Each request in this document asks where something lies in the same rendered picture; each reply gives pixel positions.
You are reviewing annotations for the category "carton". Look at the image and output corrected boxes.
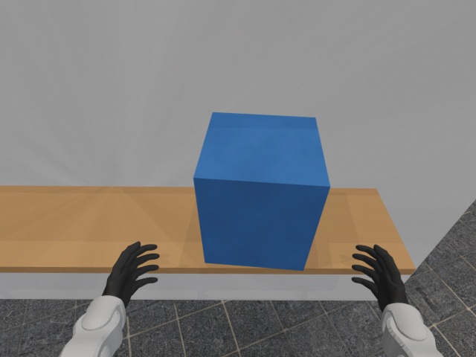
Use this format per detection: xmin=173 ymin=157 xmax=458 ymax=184
xmin=193 ymin=112 xmax=330 ymax=271

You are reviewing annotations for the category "left robot forearm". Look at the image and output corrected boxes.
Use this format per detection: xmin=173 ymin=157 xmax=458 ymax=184
xmin=59 ymin=295 xmax=126 ymax=357

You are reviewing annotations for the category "table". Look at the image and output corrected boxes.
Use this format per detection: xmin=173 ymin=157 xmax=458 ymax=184
xmin=0 ymin=185 xmax=416 ymax=275

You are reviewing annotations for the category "right robot forearm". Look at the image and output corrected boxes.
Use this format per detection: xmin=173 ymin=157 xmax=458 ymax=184
xmin=380 ymin=303 xmax=444 ymax=357

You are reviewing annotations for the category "robot right hand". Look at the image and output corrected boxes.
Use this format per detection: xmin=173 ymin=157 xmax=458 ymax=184
xmin=352 ymin=245 xmax=409 ymax=312

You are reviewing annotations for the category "robot left hand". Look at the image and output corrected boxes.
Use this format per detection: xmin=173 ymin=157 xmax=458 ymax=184
xmin=102 ymin=241 xmax=160 ymax=308

